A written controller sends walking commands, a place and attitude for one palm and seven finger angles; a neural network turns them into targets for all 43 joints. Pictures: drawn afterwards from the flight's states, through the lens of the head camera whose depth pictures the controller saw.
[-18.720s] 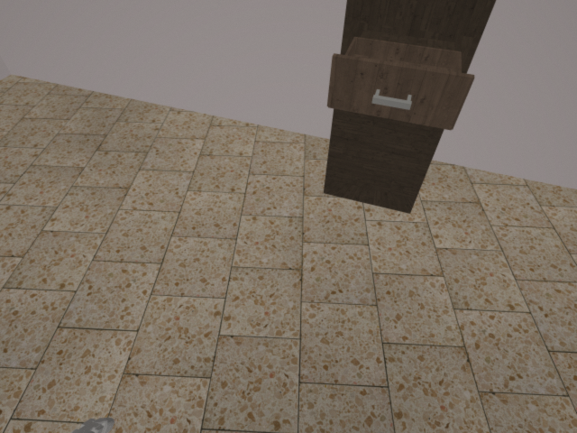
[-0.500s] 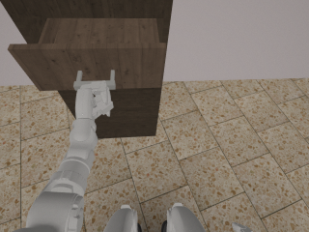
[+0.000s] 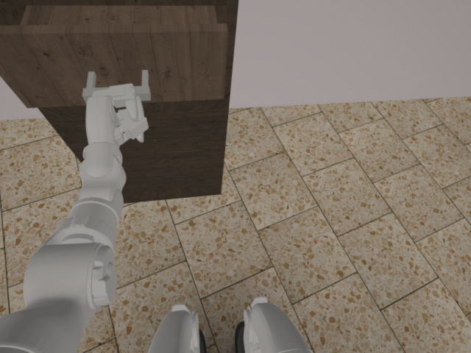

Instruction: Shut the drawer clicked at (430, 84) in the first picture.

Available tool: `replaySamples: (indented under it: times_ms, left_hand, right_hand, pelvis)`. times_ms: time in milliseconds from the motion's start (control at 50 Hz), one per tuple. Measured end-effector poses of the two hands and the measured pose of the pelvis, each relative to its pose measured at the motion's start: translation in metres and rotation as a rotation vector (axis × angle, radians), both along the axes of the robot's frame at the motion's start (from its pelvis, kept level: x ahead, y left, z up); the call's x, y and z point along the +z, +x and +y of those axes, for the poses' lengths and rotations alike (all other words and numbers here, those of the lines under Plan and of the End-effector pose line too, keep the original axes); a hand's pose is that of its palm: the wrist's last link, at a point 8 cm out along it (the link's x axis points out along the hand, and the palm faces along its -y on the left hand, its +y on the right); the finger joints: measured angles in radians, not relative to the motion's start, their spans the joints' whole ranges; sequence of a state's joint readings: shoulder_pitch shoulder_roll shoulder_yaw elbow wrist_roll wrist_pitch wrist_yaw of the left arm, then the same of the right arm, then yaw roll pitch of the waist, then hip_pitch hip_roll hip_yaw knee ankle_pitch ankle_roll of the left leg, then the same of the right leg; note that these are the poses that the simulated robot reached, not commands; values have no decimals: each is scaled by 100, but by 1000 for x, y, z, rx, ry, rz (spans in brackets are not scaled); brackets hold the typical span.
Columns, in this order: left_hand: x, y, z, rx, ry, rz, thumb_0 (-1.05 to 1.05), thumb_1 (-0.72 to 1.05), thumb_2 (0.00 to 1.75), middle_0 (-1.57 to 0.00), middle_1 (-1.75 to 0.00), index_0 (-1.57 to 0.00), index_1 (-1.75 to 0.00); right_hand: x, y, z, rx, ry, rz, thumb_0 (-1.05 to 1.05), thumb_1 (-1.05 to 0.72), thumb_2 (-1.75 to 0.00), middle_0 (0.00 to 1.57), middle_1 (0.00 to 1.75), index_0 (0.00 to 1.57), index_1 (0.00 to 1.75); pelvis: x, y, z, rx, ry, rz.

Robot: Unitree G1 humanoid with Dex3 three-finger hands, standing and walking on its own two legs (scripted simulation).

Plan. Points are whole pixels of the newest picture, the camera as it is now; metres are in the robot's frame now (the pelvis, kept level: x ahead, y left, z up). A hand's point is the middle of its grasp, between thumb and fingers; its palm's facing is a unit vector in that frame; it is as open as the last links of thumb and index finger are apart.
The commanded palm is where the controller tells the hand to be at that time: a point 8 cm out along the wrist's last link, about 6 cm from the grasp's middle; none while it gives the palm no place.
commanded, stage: push the drawer shut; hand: left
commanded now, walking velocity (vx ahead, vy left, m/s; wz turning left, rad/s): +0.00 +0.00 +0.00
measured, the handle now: (118, 85) +0.57 +0.16 +0.06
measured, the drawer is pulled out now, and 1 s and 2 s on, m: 0.06 0.00 0.00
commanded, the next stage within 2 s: pull the fist back off the drawer in 0.86 s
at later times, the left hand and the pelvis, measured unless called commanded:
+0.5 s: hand (144, 90) +0.56 +0.12 +0.05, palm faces +0.05 -1.00 -0.05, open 3.0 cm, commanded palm +0.56 +0.16 +0.06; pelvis +0.00 +0.00 -0.01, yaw -1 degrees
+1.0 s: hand (137, 88) +0.57 +0.13 +0.06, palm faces +0.05 -1.00 -0.06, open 3.0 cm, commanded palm +0.60 +0.15 +0.06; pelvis -0.01 +0.01 -0.02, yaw -1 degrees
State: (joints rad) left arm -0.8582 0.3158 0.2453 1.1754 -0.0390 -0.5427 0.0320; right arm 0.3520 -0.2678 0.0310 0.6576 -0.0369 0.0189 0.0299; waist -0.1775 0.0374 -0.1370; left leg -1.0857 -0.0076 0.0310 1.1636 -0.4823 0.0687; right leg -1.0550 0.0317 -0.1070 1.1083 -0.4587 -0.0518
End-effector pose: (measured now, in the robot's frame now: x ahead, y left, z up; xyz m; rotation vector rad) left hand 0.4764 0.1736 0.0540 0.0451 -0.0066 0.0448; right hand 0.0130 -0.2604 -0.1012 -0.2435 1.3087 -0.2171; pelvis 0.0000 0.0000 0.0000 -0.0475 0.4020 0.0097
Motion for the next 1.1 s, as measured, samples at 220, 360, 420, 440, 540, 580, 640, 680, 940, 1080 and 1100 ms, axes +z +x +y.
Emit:
replaySamples:
  times_ms: [220, 360, 420, 440, 540, 580, 640, 680, 940, 1080, 1100]
  left_hand:
    - [1, 29, -2, 3, 3, 13, -3, 74, 95, -140, -160, -140, -160]
    - [3, 47, -2, 2, 2, 18, -1, 74, 95, -140, -160, -140, -160]
    - [3, 53, -3, 4, 1, 20, -1, 75, 95, -140, -160, -140, -160]
    - [3, 56, -3, 5, 1, 21, 0, 75, 95, -140, -160, -140, -160]
    - [1, 62, -1, 0, 2, 21, -3, 72, 98, -140, -160, -139, -160]
    - [1, 63, 0, 2, 2, 23, -4, 70, 99, -140, -160, -139, -160]
    - [0, 63, 2, 4, 2, 28, -5, 67, 99, -140, -160, -139, -160]
    - [0, 64, 4, 4, 2, 31, -6, 65, 99, -140, -160, -139, -160]
    - [4, 66, 8, 4, 9, 32, -1, 59, 98, -140, -160, -139, -160]
    - [5, 66, 8, 4, 10, 37, 0, 59, 99, -140, -160, -139, -160]
    - [5, 66, 8, 3, 10, 37, 0, 59, 99, -140, -160, -139, -160]
  right_hand:
    - [0, -21, 2, -23, -4, 60, 1, -90, -90, 20, 30, 21, 30]
    - [2, -35, 5, -45, -5, 105, 0, -90, -90, 20, 30, 21, 30]
    - [2, -41, 7, -50, -3, 130, 0, -90, -90, 20, 30, 21, 30]
    - [2, -43, 8, -51, -2, 138, 0, -90, -90, 20, 30, 21, 30]
    - [2, -51, 10, -54, -2, 170, 0, -90, -90, 20, 30, 21, 30]
    - [2, -53, 11, -56, -2, 176, 0, -90, -90, 20, 30, 21, 30]
    - [3, -55, 12, -58, -6, 177, 0, -90, -90, 20, 30, 21, 30]
    - [4, -56, 12, -58, -11, 173, 0, -90, -90, 20, 30, 21, 30]
    - [6, -66, 13, -48, -45, 149, 0, -90, -90, 20, 30, 21, 30]
    - [8, -73, 15, -43, -49, 148, 0, -90, -90, 20, 30, 21, 30]
    - [8, -74, 16, -43, -49, 148, 0, -90, -90, 20, 30, 21, 30]
  pelvis:
    - [-4, 1, 0, -3, -9, 34]
    - [-7, 2, 1, -5, -17, 56]
    - [-8, 3, 2, -4, -19, 65]
    - [-8, 3, 2, -3, -20, 69]
    - [-10, 4, 2, -3, -25, 82]
    - [-11, 3, 2, -2, -27, 83]
    - [-12, 1, 2, 0, -31, 84]
    - [-12, 0, 3, 2, -34, 85]
    - [-16, -12, 6, 11, -45, 96]
    - [-16, -15, 8, 11, -46, 100]
    - [-17, -15, 8, 11, -46, 100]
